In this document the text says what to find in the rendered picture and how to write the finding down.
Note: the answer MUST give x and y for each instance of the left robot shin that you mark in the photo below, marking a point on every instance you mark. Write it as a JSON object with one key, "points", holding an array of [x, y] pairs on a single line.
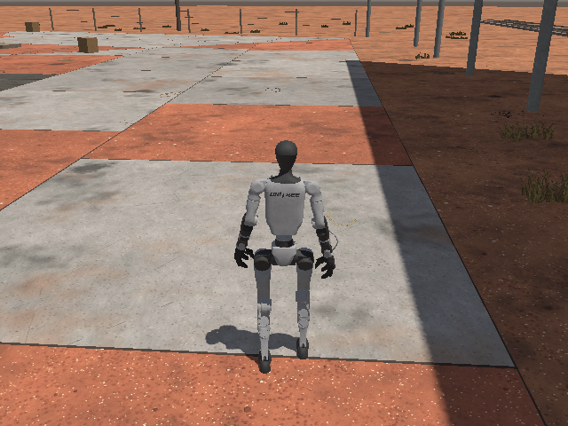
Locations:
{"points": [[263, 327]]}

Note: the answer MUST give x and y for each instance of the right robot thigh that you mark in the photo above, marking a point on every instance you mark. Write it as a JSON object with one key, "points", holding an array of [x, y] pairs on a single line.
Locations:
{"points": [[304, 265]]}

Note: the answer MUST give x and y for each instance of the right robot hand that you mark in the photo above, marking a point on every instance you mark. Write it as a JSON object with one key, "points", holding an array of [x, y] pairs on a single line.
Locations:
{"points": [[330, 266]]}

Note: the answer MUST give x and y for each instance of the robot right forearm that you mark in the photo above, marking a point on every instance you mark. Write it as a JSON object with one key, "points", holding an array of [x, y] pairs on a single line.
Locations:
{"points": [[324, 240]]}

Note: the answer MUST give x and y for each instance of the left robot hand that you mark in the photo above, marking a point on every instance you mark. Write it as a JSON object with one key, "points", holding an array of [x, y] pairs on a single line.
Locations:
{"points": [[239, 254]]}

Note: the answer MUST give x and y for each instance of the robot left forearm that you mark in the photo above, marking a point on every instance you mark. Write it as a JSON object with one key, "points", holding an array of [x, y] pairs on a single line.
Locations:
{"points": [[244, 235]]}

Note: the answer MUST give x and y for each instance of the right robot upper arm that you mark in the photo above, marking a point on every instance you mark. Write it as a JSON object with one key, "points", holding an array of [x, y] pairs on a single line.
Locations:
{"points": [[313, 189]]}

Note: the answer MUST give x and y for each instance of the left robot upper arm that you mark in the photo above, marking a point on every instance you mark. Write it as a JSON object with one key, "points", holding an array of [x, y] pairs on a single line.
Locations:
{"points": [[257, 187]]}

